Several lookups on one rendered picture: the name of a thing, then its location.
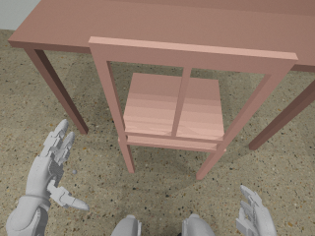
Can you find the robot left forearm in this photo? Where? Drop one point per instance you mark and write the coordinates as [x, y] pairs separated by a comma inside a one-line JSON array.
[[30, 217]]

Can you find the robot left thigh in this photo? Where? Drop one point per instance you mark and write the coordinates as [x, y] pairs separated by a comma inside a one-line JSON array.
[[128, 226]]

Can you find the robot thigh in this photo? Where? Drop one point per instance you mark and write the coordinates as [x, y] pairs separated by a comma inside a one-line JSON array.
[[128, 226], [195, 226]]

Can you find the right robot hand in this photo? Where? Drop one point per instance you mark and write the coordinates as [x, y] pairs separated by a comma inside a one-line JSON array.
[[259, 222]]

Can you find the chair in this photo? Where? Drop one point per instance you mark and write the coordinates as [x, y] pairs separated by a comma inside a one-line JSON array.
[[181, 112]]

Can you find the table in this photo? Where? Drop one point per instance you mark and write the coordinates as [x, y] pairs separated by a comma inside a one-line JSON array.
[[269, 25]]

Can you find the robot right thigh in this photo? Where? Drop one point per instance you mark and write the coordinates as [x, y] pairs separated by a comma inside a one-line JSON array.
[[195, 226]]

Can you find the left robot hand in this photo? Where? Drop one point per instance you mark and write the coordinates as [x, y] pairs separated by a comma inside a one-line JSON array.
[[49, 164]]

